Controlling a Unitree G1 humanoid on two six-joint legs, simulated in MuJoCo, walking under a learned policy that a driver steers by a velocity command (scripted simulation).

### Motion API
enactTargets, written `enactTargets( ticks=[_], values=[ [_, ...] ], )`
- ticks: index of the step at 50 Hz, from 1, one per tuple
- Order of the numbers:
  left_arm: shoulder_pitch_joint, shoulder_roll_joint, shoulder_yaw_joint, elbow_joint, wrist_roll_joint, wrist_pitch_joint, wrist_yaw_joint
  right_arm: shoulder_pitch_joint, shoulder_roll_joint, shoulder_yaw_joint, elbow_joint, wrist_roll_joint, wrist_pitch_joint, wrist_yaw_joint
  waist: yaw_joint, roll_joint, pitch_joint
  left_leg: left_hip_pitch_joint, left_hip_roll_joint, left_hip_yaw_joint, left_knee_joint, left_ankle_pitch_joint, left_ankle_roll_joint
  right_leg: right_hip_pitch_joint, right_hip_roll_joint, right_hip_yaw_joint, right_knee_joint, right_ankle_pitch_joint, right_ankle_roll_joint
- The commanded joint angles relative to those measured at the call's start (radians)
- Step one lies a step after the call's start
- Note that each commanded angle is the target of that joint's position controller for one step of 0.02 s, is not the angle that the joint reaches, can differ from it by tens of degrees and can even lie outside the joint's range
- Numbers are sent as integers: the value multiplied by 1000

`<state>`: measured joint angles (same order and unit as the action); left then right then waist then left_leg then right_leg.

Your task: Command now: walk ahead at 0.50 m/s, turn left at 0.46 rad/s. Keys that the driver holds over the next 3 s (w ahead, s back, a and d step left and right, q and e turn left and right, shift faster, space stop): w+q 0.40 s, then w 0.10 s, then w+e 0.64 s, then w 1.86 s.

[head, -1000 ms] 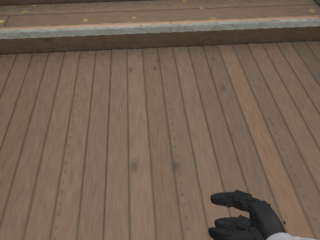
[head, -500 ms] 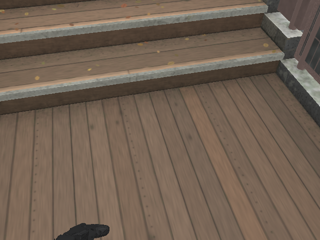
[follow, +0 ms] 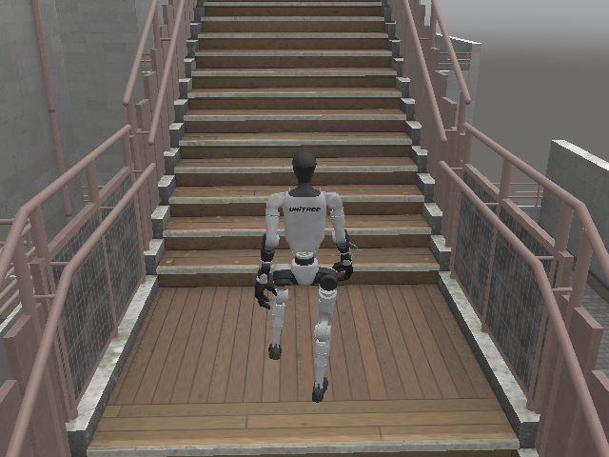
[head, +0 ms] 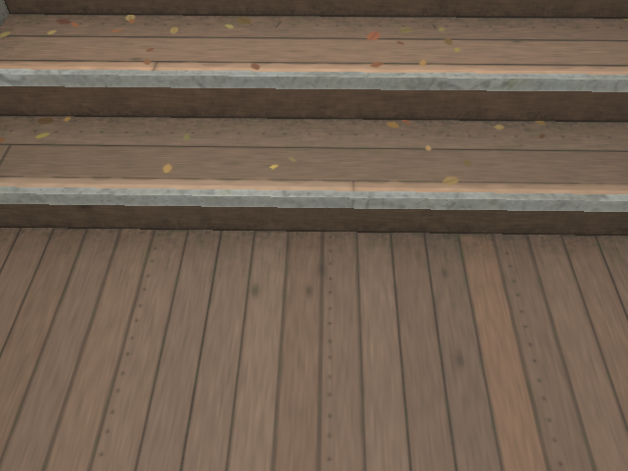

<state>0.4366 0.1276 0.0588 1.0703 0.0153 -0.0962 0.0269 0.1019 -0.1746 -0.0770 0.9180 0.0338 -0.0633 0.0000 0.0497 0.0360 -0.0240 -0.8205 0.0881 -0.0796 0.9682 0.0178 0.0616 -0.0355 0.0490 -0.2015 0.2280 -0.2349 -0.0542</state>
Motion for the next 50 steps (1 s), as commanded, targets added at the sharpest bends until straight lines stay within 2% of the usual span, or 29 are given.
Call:
enactTargets(
  ticks=[1, 4, 6, 8, 10, 11, 12, 13, 14, 15, 16, 18, 20, 22, 25, 28, 31, 34, 35, 36, 37, 38, 39, 40, 41, 42, 43, 45, 50],
  values=[
    [-69, 161, 27, -75, -9, -24, 20, -103, -46, -7, -98, 2, 9, 3, -34, -96, 83, 46, 18, 41, -133, 88, 4, -74, -291, 67, -114, 331, -69],
    [-15, 176, 37, -62, -14, -9, 21, -188, -34, 0, -139, 1, 18, 24, -1, -70, 115, 6, 11, 74, -239, 30, 29, 82, -324, 35, -69, 394, -61],
    [-27, 196, 45, -69, -18, 7, 23, -220, -37, -1, -163, -3, 23, 31, -1, -85, 119, 56, -22, 135, -287, -53, 47, 126, -333, -5, -4, 595, -55],
    [-54, 236, 56, -86, -28, 18, 28, -201, -68, -13, -184, -11, 27, 38, -32, -123, 79, 171, -79, 204, -300, -177, 73, 152, -341, -26, 120, 916, -48],
    [-114, 278, 65, -112, -37, 30, 31, -15, -132, -44, -155, -8, 26, 42, -138, -152, -15, 410, -148, 238, -386, -211, 113, 133, -323, -45, 391, 1101, -26],
    [-141, 275, 62, -134, -36, 27, 28, 159, -208, -78, -107, -11, 25, 32, -212, -120, -107, 701, -145, 161, -448, -135, 151, -27, -274, -44, 635, 935, 6],
    [-127, 185, 37, -186, -1, 8, 16, 267, -317, -103, -85, -13, 25, 15, -184, 94, -195, 1076, 93, -251, -431, -79, 274, -470, -140, -24, 1021, 204, 63],
    [-128, 128, 9, -231, -19, -41, -7, 271, -326, -88, -102, -24, 13, 17, -138, 184, -327, 1236, 250, -718, -626, -157, 408, -716, 13, 200, 1259, -325, 74],
    [-236, 185, 28, -259, -56, -72, -20, 275, -258, -68, -103, -36, 10, 11, -170, 112, -280, 1210, 210, -611, -657, -129, 344, -824, -48, 295, 1295, -250, 53],
    [-274, 198, 28, -270, -61, -81, -21, 205, -205, -54, -117, -30, 4, 11, -139, 55, -182, 1071, 174, -451, -648, -60, 297, -833, -96, 281, 1224, -159, 36],
    [-285, 204, 32, -271, -37, -78, -11, 124, -184, -45, -141, -22, 1, 14, -91, -38, -126, 904, 137, -353, -661, 15, 263, -770, -134, 271, 1150, -104, 43],
    [-269, 218, 48, -291, -17, -44, -4, 63, -148, -29, -164, -24, -8, 10, -25, -41, -77, 678, 88, -266, -694, 68, 241, -639, -177, 272, 1034, -72, 61],
    [-290, 194, 45, -321, -8, -20, 2, 78, -176, -34, -171, -22, -13, -1, -7, -31, -55, 579, 64, -234, -716, 88, 239, -617, -178, 256, 928, -58, 83],
    [-351, 174, 34, -343, 2, -13, 4, 114, -204, -42, -174, -23, -14, -15, -24, -12, -40, 543, 43, -179, -732, 119, 226, -622, -167, 236, 782, 48, 102],
    [-448, 145, 15, -359, -5, -14, -4, 173, -191, -40, -164, -17, -13, -21, -77, 29, -34, 538, 0, -112, -718, 86, 181, -556, -132, 224, 529, 253, 97],
    [-508, 167, 10, -367, -27, -14, -19, 217, -195, -39, -154, -21, -18, -15, -120, 60, -14, 614, 41, -124, -706, -3, 167, -556, -120, 218, 414, 328, 77],
    [-575, 191, 9, -400, -34, -20, -40, 266, -205, -41, -142, -27, -16, -15, -149, 53, 20, 768, 115, -166, -660, 27, 157, -653, -117, 220, 368, 236, 29],
    [-532, 209, 13, -408, -34, -26, -62, 246, -224, -47, -148, -29, -9, -23, -114, 69, 11, 855, 139, -134, -585, 248, 123, -613, -85, 192, 322, 116, -32],
    [-460, 224, 23, -388, -28, -26, -64, 213, -229, -48, -158, -24, -8, -24, -72, 75, -31, 845, 114, -94, -523, 408, 104, -494, -48, 160, 296, 120, -53],
    [-262, 183, 9, -314, 44, -7, -61, 280, -217, -36, -144, -89, -22, -20, -37, 64, -110, 857, 43, -18, -391, 467, 54, -286, 2, 118, 253, 88, -60],
    [-106, 233, 28, -278, 56, -6, -54, 285, -187, -29, -145, -93, -32, -21, 29, 22, -169, 712, 4, 26, -184, 374, 26, -59, -77, 234, 294, 143, -102],
    [5, 378, 67, -275, 59, 0, -45, 365, -140, -16, -189, -43, -39, -10, 24, -253, -306, 373, -131, 117, 210, -16, -38, 257, -335, 699, 243, 154, -248],
    [-35, 362, 66, -273, 10, 21, -52, 327, -175, -22, -189, -71, -43, -4, 14, -287, -307, 183, -188, 44, 345, -498, -42, 291, -377, 973, 98, 199, -286],
    [-118, 326, 59, -299, -3, 29, -50, 247, -179, -18, -206, -78, -39, 1, -4, -155, -177, 97, -111, -6, 393, -436, -34, 204, -353, 841, 100, 52, -270],
    [-161, 284, 48, -306, -5, 32, -48, 177, -174, -8, -218, -80, -41, 6, -3, -69, -91, 102, -69, 1, 337, -361, -35, 79, -319, 742, 77, 63, -250],
    [-178, 257, 40, -303, -4, 34, -45, 145, -169, -6, -233, -84, -38, 8, -26, -51, -30, 133, -39, 2, 260, -338, -38, -18, -275, 671, 52, 125, -221],
    [-181, 242, 35, -295, -10, 32, -43, 148, -172, -5, -239, -95, -24, 7, -53, -64, -4, 182, -24, 6, 202, -339, -52, -91, -234, 616, 33, 188, -196],
    [-154, 248, 38, -288, -14, 23, -45, 184, -163, 2, -232, -95, 0, 10, -70, -97, -24, 242, -25, 27, 144, -352, -71, -131, -198, 562, 23, 294, -195],
    [-76, 275, 52, -276, -17, 28, -39, 52, -143, 22, -270, -82, 11, 13, -29, -109, 21, 194, -18, 54, -88, -218, -111, -142, -157, 530, -28, 221, -196]
  ],
)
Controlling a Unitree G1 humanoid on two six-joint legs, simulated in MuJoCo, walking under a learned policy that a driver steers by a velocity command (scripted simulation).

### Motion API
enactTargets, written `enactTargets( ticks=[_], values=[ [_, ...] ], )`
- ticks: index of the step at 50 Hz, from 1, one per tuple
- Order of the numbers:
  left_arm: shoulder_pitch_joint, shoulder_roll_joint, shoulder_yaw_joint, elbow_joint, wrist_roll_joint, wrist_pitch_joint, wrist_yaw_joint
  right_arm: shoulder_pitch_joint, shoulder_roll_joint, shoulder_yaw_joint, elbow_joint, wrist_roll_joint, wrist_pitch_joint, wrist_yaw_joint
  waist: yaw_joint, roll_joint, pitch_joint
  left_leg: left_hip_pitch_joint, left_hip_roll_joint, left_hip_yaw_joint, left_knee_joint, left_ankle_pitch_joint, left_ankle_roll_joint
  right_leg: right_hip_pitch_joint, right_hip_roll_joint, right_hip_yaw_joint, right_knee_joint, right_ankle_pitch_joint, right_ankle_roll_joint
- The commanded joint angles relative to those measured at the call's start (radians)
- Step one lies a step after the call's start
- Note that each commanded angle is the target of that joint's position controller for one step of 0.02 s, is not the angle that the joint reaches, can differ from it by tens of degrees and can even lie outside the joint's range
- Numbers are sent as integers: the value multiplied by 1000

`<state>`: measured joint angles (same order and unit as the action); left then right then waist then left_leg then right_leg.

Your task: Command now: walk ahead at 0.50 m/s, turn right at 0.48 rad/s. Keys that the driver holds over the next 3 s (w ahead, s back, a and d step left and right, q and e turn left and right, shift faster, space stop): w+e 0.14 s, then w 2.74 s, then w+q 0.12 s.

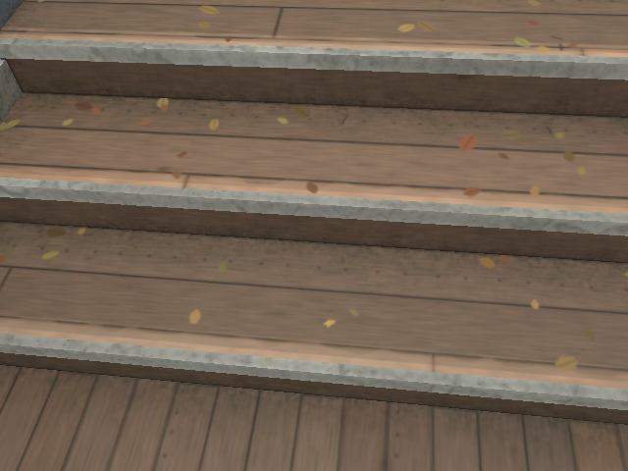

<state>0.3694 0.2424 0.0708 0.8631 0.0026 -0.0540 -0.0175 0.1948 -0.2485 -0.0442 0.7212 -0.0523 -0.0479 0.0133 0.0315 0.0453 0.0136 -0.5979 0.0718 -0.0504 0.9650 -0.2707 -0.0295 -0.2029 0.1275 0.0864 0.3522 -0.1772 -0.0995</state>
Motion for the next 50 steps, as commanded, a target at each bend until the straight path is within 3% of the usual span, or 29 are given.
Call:
enactTargets(
  ticks=[1, 7, 9, 11, 12, 13, 14, 15, 16, 17, 18, 21, 24, 26, 29, 30, 32, 33, 34, 35, 36, 37, 38, 40, 44, 45, 47, 49, 50],
  values=[
    [7, 160, 41, -66, -6, -14, 5, -77, -66, -7, -83, 7, -5, 0, 4, -122, -9, -28, -5, 25, -138, 111, -25, 32, -229, 243, -151, 158, -141],
    [67, 181, 49, -70, 10, -5, 11, -191, -73, 5, -125, 27, -27, -4, 46, -129, -14, 71, -63, 33, -357, 150, -21, 90, -228, 280, -38, 318, -102],
    [40, 186, 49, -78, 13, -5, 15, -124, -90, 0, -110, 27, -37, -8, 9, -138, -29, 194, -80, 38, -426, 121, 4, 73, -243, 302, 12, 339, -71],
    [26, 165, 38, -77, 6, -16, 13, 34, -121, -16, -58, 11, -56, -22, -68, -86, -93, 446, -75, 27, -524, 131, 52, 22, -182, 261, 197, 411, -28],
    [-1, 114, 18, -107, -1, -32, 11, 156, -181, -29, -54, -9, -70, -40, -135, 8, -194, 625, 107, -153, -565, 58, 108, -62, -129, 187, 417, 325, 7],
    [95, 58, 5, -128, -31, -34, 17, 204, -287, -53, -47, -22, -58, -44, -103, 226, -255, 802, 323, -535, -663, 61, 225, -309, 24, 40, 666, -180, 38],
    [115, 122, 12, -108, 11, -19, 22, 184, -249, -57, -27, 3, -44, -37, -63, 187, -224, 737, 361, -685, -684, -23, 265, -396, -36, 18, 767, -338, 29],
    [69, 135, 14, -91, 26, -8, 16, 126, -163, -37, -41, 14, -40, -27, -52, 53, -120, 642, 308, -570, -696, -105, 250, -403, -81, 37, 801, -271, 26],
    [5, 121, 9, -97, 32, -5, 7, 92, -116, -24, -37, 20, -39, -20, -55, 1, -51, 559, 249, -441, -724, -69, 229, -400, -103, 29, 776, -220, 31],
    [-32, 110, 6, -106, 35, -2, 0, 77, -97, -15, -29, 20, -41, -21, -44, 24, -14, 510, 202, -339, -750, 23, 202, -388, -126, 19, 733, -191, 37],
    [-43, 105, 3, -109, 43, 4, -5, 85, -96, -13, -12, 23, -48, -22, -34, 60, -2, 484, 171, -270, -759, 145, 190, -369, -135, 10, 706, -175, 46],
    [-51, 93, -4, -103, 44, 11, -13, 132, -110, -18, 27, 33, -67, -14, -20, 59, -41, 503, 142, -162, -754, 402, 201, -356, -128, -18, 687, -119, 68],
    [-156, 71, -21, -129, 50, 7, -21, 129, -109, -18, 42, 36, -67, -10, -23, 57, -30, 480, 119, -76, -772, 478, 205, -364, -160, -69, 558, -49, 96],
    [-229, 43, -39, -144, 42, 2, -21, 135, -117, -21, 56, 41, -64, -7, -40, 73, -16, 432, 91, -15, -773, 525, 190, -287, -163, -108, 412, -1, 103],
    [-290, 50, -49, -155, 32, -2, -9, 184, -139, -29, 85, 42, -57, -4, -66, 84, -24, 460, 100, -18, -737, 533, 182, -220, -144, -138, 278, 19, 92],
    [-253, 43, -54, -143, 29, -1, -3, 205, -132, -30, 98, 40, -55, -5, -60, 116, -54, 453, 120, -21, -712, 502, 192, -157, -135, -150, 290, 15, 79],
    [-209, 59, -49, -129, 36, -8, 9, 185, -141, -31, 102, 47, -49, -7, -24, 53, -46, 429, 125, -33, -632, 542, 189, -65, -108, -167, 211, -12, 54],
    [-133, 66, -42, -100, 44, -14, 17, 182, -140, -29, 107, 48, -46, -9, 12, 8, -62, 417, 101, -18, -517, 620, 177, 30, -83, -173, 140, -23, 40],
    [-9, 98, -27, -64, 54, -23, 28, 165, -119, -20, 98, 54, -49, -13, 75, -48, -124, 357, 51, 20, -321, 608, 150, 190, -134, -103, 89, 9, 24],
    [117, 197, -8, -49, 70, -31, 38, 135, -48, 0, 51, 56, -50, -14, 102, -216, -171, 187, -36, 102, 11, 266, 102, 307, -403, 223, -15, 153, -18],
    [121, 278, 18, -35, 39, -12, 37, 255, -32, -1, 62, 59, -34, -16, 40, -345, -197, -28, -139, 107, 233, -238, 80, 364, -539, 476, -80, 272, -144],
    [71, 204, 10, -44, 15, -6, 26, 244, -73, -9, 100, 19, -12, -19, 26, -169, -128, -88, -69, 46, 389, -226, 81, 279, -504, 422, -58, 60, -184],
    [-2, 136, -7, -57, 11, -3, 16, 194, -61, -9, 89, 5, -11, -9, 6, -128, -50, -136, -40, 41, 452, -162, 81, 179, -451, 345, -83, -88, -177],
    [-63, 81, -26, -52, 12, -5, 13, 159, -47, -10, 78, 2, -2, 4, -42, -117, 25, -158, -3, 48, 486, -71, 73, 36, -355, 226, -148, -174, -125],
    [21, 78, -23, 16, 13, -30, 21, 128, -8, -3, 63, 1, 24, 10, -60, -97, 24, -236, 7, 69, 575, 48, 49, -9, -327, 138, -164, -23, -145],
    [106, 60, -24, 59, 18, -32, 23, 118, 41, 5, 69, 9, 34, -6, -33, -162, 4, -322, -30, 115, 817, -32, 49, 23, -346, 161, -149, -37, -190],
    [151, 60, -27, 87, 20, -35, 26, -17, 60, 17, -10, 12, 39, -26, -16, -130, 51, -572, -8, 82, 987, -109, 60, 72, -374, 198, -160, -217, -203],
    [203, 62, -34, 129, 24, -42, 32, -178, 91, 39, -98, 10, 35, -39, 3, -97, 110, -813, -3, 64, 1133, -186, 82, 150, -418, 236, -173, -249, -188],
    [238, 57, -38, 155, 29, -50, 31, -236, 114, 52, -133, 11, 32, -50, 23, -128, 109, -936, -20, 56, 1293, -257, 105, 210, -444, 252, -160, -200, -185]
  ],
)
Over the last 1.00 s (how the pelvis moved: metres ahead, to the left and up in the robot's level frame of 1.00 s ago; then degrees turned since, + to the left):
0.55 0.07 0.00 7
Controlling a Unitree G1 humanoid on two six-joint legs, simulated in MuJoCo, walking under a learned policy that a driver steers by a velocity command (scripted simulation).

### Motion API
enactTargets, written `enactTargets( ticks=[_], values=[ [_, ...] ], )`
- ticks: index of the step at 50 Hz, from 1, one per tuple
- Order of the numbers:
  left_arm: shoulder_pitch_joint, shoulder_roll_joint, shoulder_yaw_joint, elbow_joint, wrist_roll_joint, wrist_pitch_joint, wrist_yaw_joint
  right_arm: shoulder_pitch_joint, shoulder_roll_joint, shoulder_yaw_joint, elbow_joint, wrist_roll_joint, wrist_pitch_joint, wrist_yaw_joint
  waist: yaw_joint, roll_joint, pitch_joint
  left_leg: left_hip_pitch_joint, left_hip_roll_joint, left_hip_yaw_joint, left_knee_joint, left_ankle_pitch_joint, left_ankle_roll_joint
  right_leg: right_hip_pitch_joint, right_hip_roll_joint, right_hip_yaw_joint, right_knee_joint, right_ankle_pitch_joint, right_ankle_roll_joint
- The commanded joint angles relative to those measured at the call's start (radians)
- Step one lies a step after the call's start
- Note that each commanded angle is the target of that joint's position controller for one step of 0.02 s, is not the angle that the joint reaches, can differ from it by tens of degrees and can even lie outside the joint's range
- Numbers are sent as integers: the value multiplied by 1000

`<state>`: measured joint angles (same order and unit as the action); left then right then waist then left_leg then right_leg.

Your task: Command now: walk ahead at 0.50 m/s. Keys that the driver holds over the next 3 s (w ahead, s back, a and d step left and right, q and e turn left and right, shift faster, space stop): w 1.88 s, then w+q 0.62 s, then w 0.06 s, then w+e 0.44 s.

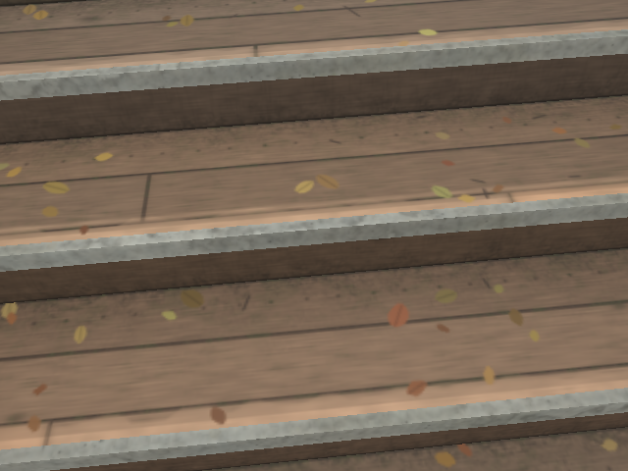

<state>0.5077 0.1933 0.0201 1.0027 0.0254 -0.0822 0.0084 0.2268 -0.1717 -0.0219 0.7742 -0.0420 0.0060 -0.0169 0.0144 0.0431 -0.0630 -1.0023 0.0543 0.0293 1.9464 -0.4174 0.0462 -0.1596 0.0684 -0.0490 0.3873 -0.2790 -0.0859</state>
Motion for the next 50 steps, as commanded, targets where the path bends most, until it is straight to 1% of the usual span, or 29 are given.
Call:
enactTargets(
  ticks=[1, 5, 8, 9, 10, 11, 12, 13, 14, 16, 17, 19, 20, 23, 25, 27, 31, 35, 37, 39, 40, 41, 42, 43, 44, 45, 47, 49, 50],
  values=[
    [102, 110, 9, 30, 8, -28, 4, -303, 45, 42, -225, 3, -25, -25, 24, -102, 194, -597, 8, -61, 328, -142, 46, 188, -397, 372, -200, -110, -176],
    [60, 102, -15, 85, -21, -16, 23, -419, 52, 83, -350, 14, -23, -10, -6, -63, 229, -387, 45, 48, -101, -101, 38, -31, -277, 206, -365, -119, -103],
    [-19, 130, -13, 30, -49, 1, 45, -300, 85, 100, -309, 23, 3, 11, -35, -65, 78, 227, 19, 149, -549, -36, 80, -95, -250, 28, -443, 636, -119],
    [-12, 166, -6, 13, -65, -5, 37, -177, 61, 86, -256, 37, -4, 7, -81, -126, -45, 475, -62, 193, -590, 13, 92, -73, -266, -10, -299, 1275, -135],
    [5, 231, 11, 10, -63, -12, 29, -21, -2, 55, -203, 53, -7, -2, -150, -214, -178, 615, -124, 186, -653, -17, 95, 42, -293, -1, -99, 1637, -119],
    [-36, 274, 33, 1, -67, -10, 11, 108, -51, 33, -167, 34, -19, 1, -217, -244, -250, 686, -142, 153, -844, 33, 104, 158, -300, -3, 136, 1749, -76],
    [-25, 262, 42, -8, -47, -21, 0, 187, -121, 0, -124, -1, -29, 5, -233, -213, -319, 810, -93, -55, -942, -56, 132, 100, -275, 37, 421, 1513, -56],
    [-39, 139, 28, -83, -52, -29, -35, 265, -259, -42, -53, -6, -25, -8, -201, 193, -316, 970, 205, -643, -1320, 29, 248, -297, -45, 47, 851, 611, 19],
    [-29, 107, 38, -96, 11, -31, -53, 206, -288, -65, -47, 17, -9, -15, -151, 229, -372, 923, 279, -1024, -1612, -57, 238, -393, 40, 219, 1241, 129, 11],
    [-159, 5, 19, -200, 33, -5, -46, 18, -148, -39, 15, 18, -24, -1, -23, -43, -13, 621, 249, -791, -1575, -425, 182, -618, -59, 168, 1436, 181, -13],
    [-240, 41, 13, -171, -11, -4, -76, 136, -57, 0, 84, -29, -68, 57, -135, 24, 191, 523, 177, -620, -1511, -245, 213, -831, 28, 407, 1515, 307, -96],
    [-181, -28, -19, -188, -8, 2, -88, 69, 32, 27, 182, -49, -68, 89, 7, -25, 82, 524, 186, -548, -1553, -35, 152, -927, 26, 437, 1677, 373, -213],
    [-178, -19, -25, -202, -4, 9, -88, 60, 11, 25, 214, -70, -69, 103, 48, -59, 64, 549, 170, -452, -1557, 25, 127, -1013, 23, 422, 1692, 414, -224],
    [-222, 46, -17, -207, -21, 19, -88, -28, -7, 26, 221, -62, -98, 103, 107, -57, 24, 491, 76, -149, -1608, 86, 56, -1032, -24, 278, 1574, 430, -190],
    [-281, 24, -27, -198, -15, 22, -110, 110, -10, 38, 266, -80, -114, 80, 56, 58, 4, 516, 39, -90, -1627, 159, 74, -1083, -17, 155, 1782, 359, -158],
    [-433, -36, -62, -244, -11, 26, -93, 327, 7, 54, 346, -104, -95, 79, -16, 38, 64, 750, 104, -184, -1632, 141, 90, -1377, -17, 195, 1901, 216, -192],
    [-667, 24, -69, -341, -20, 40, -64, 437, -8, 74, 386, -126, -100, 113, -73, 16, 55, 879, 127, -156, -1717, 168, 106, -1425, -87, 89, 1528, 324, -164],
    [-798, -55, -85, -378, 23, 110, -81, 448, 14, 94, 371, -59, -111, 139, -59, 91, 81, 841, 189, -102, -1833, 664, 149, -1182, -144, -103, 1282, 199, -99],
    [-807, -20, -80, -428, 12, 135, -114, 348, -122, 79, 336, -22, -139, 152, 34, 158, -30, 603, 184, -10, -1811, 1469, 211, -639, -39, -195, 1120, 155, -80],
    [-680, 41, -52, -403, 11, 135, -115, 352, -249, 36, 343, 21, -153, 143, 94, 186, -24, 970, 238, -17, -1666, 1833, 188, -649, 35, -188, 816, -52, -31],
    [-616, 42, -47, -393, 7, 124, -102, 340, -278, 11, 362, 26, -142, 143, 113, 191, -33, 1091, 250, -10, -1581, 1931, 173, -618, 39, -166, 634, -55, -46],
    [-397, 78, -24, -317, 9, 113, -82, 320, -267, -4, 353, -19, -138, 150, 151, 159, -156, 979, 239, -12, -1386, 2042, 134, -328, 25, -78, 652, 54, -91],
    [-203, 116, -19, -223, -19, 113, -76, 425, -139, 13, 343, -90, -136, 163, 121, -39, -425, 670, 157, -116, -1134, 1728, 106, 157, -82, 272, 556, 201, -234],
    [75, 170, 0, -115, 31, 126, -70, 382, -86, 16, 323, -69, -104, 189, 235, -263, -431, 346, -92, -177, -697, 634, 79, 338, -265, 762, 164, 153, -393],
    [171, 181, 16, -84, 65, 101, -61, 269, -99, -16, 325, 1, -89, 195, 255, -249, -234, 119, -192, -349, -161, 493, 101, 171, -311, 955, -10, -97, -351],
    [64, 172, 21, -37, 45, 62, -54, 181, -66, -19, 293, 16, -96, 165, 178, -135, -75, -69, -174, -363, 22, 486, 124, 65, -300, 829, 36, -139, -278],
    [-145, -20, -17, 17, 26, 41, -69, 50, -33, 2, 201, -12, -92, 112, 44, 12, -83, -166, -165, -348, 148, 424, 207, -41, -291, 605, 78, 145, -266],
    [-244, -144, -66, 64, 44, 26, -76, 48, 33, 35, 157, -14, -66, 89, -77, 23, -74, -220, -83, -273, 118, 414, 244, -152, -240, 343, 36, 223, -169],
    [-257, -141, -57, 58, 38, 12, -75, 73, 61, 45, 161, -13, -52, 91, -102, -19, -41, -237, -45, -203, 115, 324, 226, -177, -216, 238, -11, 217, -152]
  ],
)
Over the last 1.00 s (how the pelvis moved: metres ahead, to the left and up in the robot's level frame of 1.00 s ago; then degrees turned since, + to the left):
0.43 -0.03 0.00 -11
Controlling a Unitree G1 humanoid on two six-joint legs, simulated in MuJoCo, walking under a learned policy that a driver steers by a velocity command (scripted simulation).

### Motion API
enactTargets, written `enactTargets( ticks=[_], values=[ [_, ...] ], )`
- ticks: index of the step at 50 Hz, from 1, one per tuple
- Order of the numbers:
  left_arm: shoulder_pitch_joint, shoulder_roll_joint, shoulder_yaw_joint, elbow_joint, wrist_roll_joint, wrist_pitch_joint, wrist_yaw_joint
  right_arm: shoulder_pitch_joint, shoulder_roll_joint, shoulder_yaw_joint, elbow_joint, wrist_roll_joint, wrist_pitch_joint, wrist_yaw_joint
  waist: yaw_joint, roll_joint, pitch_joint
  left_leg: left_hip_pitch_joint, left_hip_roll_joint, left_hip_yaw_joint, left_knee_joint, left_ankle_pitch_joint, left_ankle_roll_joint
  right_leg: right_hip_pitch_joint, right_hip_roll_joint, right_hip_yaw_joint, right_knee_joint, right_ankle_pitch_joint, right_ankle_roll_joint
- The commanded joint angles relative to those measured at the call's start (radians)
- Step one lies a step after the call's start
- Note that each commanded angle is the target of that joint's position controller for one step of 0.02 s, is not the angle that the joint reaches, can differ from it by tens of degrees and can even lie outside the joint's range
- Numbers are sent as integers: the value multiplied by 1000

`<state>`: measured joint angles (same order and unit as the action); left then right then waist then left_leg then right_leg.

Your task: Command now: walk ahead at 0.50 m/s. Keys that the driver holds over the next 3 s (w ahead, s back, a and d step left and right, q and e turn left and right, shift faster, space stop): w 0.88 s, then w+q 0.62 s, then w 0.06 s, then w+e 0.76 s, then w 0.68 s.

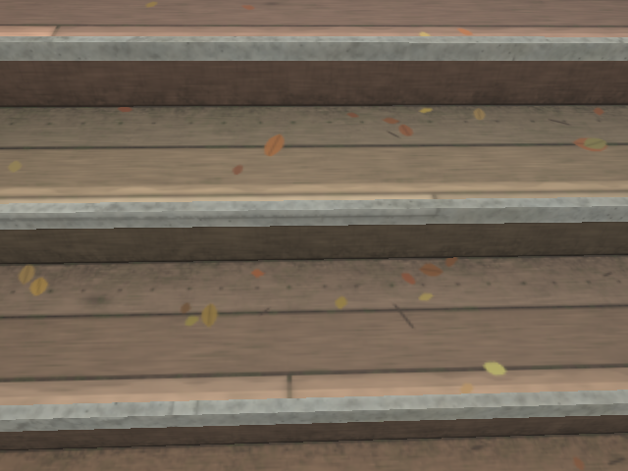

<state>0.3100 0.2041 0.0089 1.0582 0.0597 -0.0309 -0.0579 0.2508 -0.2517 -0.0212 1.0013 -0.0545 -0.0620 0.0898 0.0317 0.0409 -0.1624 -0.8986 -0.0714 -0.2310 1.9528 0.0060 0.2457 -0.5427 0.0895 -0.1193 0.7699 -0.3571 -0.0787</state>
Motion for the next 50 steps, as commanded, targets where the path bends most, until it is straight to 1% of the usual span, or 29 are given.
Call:
enactTargets(
  ticks=[1, 2, 4, 6, 8, 9, 11, 13, 14, 15, 16, 17, 18, 19, 21, 24, 28, 31, 33, 36, 37, 40, 42, 43, 44, 45, 46, 47, 50],
  values=[
    [-86, -140, -44, -6, 14, -47, -7, 18, 142, 54, -80, 8, 23, -16, -133, -27, 77, -331, 102, 110, 106, -181, 8, 125, -207, 239, -430, 233, -146],
    [-23, -110, -44, 11, 44, -46, -1, -96, 145, 63, -135, 32, 23, -16, -112, -122, 106, -366, 91, 178, 310, -329, 12, 72, -219, 255, -485, 178, -166],
    [56, -91, -48, 44, 86, -44, 1, -236, 137, 90, -204, 39, 12, -28, -90, -65, 138, -466, 122, 176, 237, -314, 54, 66, -230, 252, -524, 83, -137],
    [163, -42, -48, 75, 94, -52, -8, -374, 76, 90, -270, 35, 11, -34, -40, -7, 93, -448, 177, 221, -83, -124, 39, 130, -215, 227, -539, 52, -106],
    [186, 0, -48, 47, 72, -51, -26, -529, 56, 89, -321, 25, 38, -34, -4, -106, 123, -249, 206, 299, -303, -168, -30, 20, -256, 208, -699, 136, -148],
    [114, -7, -56, -16, 28, -68, -35, -491, 86, 93, -309, 9, 52, -26, -37, -145, 144, 0, 182, 357, -352, -195, -72, -115, -268, 175, -753, 254, -165],
    [151, 129, -28, -21, -34, -93, -45, -462, 51, 78, -326, 22, 77, -10, -95, -193, 64, 224, 69, 412, -478, -238, -133, -1, -298, 152, -666, 1086, -227],
    [217, 196, 9, 13, -53, -109, -50, -425, 31, 71, -335, 8, 85, 0, -99, -209, 46, 134, 2, 450, -860, -397, -127, 455, -341, 146, -491, 1558, -195],
    [247, 201, 23, 46, -32, -104, -62, -336, 16, 59, -312, 11, 79, -11, -108, -261, -22, 215, -3, 406, -945, -375, -91, 565, -348, 120, -372, 1715, -176],
    [357, 112, 18, 53, 32, -107, -70, -123, -43, 37, -238, 18, 70, -20, -87, -102, -257, 644, 88, 155, -857, 21, 40, 317, -296, 148, -113, 1613, -116],
    [344, 65, 10, 34, 38, -99, -92, 79, -95, 19, -168, 8, 78, -35, -160, 39, -314, 848, 175, -193, -1174, -329, 109, 47, -169, 209, 87, 1132, -113],
    [192, -8, 13, 40, 21, -74, -106, 268, -158, -15, -90, -32, 74, -48, -263, 207, -164, 822, 310, -585, -1516, -707, 166, -263, -22, 301, 633, 338, -64],
    [160, 4, 21, 30, -35, -68, -87, 255, -146, -13, -53, -30, 34, -67, -227, 186, -24, 716, 310, -624, -1524, -820, 84, -439, -22, 439, 959, 396, -72],
    [104, 5, 24, 9, -28, -73, -56, 154, -85, -10, -34, -13, 8, -66, -165, 154, 59, 627, 305, -502, -1492, -694, 69, -533, -19, 443, 1123, 409, -88],
    [2, -8, 16, -63, -36, -58, -23, 34, 48, 15, 26, 9, 12, -46, -65, -55, 22, 594, 324, -332, -1498, -278, -3, -585, 1, 442, 1259, 425, -146],
    [-20, -60, -15, -96, -18, -24, -11, -46, 161, 42, 61, -15, -4, -31, 46, -58, 42, 544, 233, 6, -1521, -108, -60, -698, -63, 366, 1246, 369, -176],
    [-131, -48, -39, -108, -22, -19, -42, 83, 120, 40, 104, -59, -16, -39, 3, 26, 100, 478, 205, 116, -1636, -234, 4, -788, -130, 169, 1383, 258, -152],
    [-343, -64, -77, -230, -37, -16, -7, 258, 131, 62, 180, -98, -9, -41, -43, -8, 149, 718, 294, 23, -1681, -259, 4, -1083, -152, 223, 1412, 196, -220],
    [-453, -10, -76, -302, -35, -10, 7, 300, 100, 66, 191, -102, -29, -33, -57, -64, 126, 754, 284, 85, -1726, -251, -21, -1017, -208, 157, 1076, 324, -185],
    [-688, -50, -87, -387, -6, 55, -8, 353, 105, 81, 164, -54, -34, 2, -117, 59, 176, 517, 319, 146, -1936, -173, 24, -675, -231, 4, 835, 214, -118],
    [-620, -75, -85, -365, 6, 64, -23, 273, 99, 83, 109, -14, -45, 8, -66, 71, 181, 467, 314, 207, -1913, 12, 4, -495, -206, -25, 749, 154, -99],
    [-566, -35, -65, -391, -19, 69, -52, 332, -85, 37, 127, 20, -77, 18, 1, 147, 92, 726, 341, 245, -1765, 993, 48, -273, -50, -120, 519, -29, -68],
    [-378, 11, -31, -352, -27, 38, -35, 307, -144, -5, 134, 11, -76, 22, 57, 179, -23, 895, 334, 287, -1543, 1306, -23, -52, -24, -47, 306, 38, -103],
    [-226, 46, -27, -292, -42, 25, -21, 428, -17, 14, 132, -45, -83, 32, 20, -11, -238, 568, 275, 213, -1323, 1096, -78, 418, -128, 210, 327, 302, -208],
    [-20, 89, -8, -232, -16, 37, -9, 367, -5, 9, 113, -31, -70, 47, 127, -109, -261, 343, 137, 168, -1132, 612, -83, 564, -190, 511, 23, -16, -240],
    [185, 165, 26, -137, 23, 33, 5, 262, 69, -2, 117, -11, -44, 58, 183, -237, -175, 129, 31, 47, -682, -36, -123, 552, -342, 874, -301, -231, -285],
    [205, 190, 44, -101, 15, 0, 22, 235, 55, -20, 128, 31, -37, 48, 171, -203, -67, 23, 20, -89, -315, 25, -119, 415, -362, 946, -354, -349, -227],
    [121, 160, 43, -79, -6, -22, 31, 188, 60, -25, 111, 21, -46, 27, 114, -218, 26, -43, 26, -96, -122, 55, -107, 286, -361, 829, -340, -306, -203],
    [-107, -83, -23, -28, -6, -12, -2, 59, 118, 3, 38, 51, -39, 1, -42, 14, 17, -201, 30, -89, 135, 66, 25, 180, -395, 542, -315, 201, -124]
  ],
)
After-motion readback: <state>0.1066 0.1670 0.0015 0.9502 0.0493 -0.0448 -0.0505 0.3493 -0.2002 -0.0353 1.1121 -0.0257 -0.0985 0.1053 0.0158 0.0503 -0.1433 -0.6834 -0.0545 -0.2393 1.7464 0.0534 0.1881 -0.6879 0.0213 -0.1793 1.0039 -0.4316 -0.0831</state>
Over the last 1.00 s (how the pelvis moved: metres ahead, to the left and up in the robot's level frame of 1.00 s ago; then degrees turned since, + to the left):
0.58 0.07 0.28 2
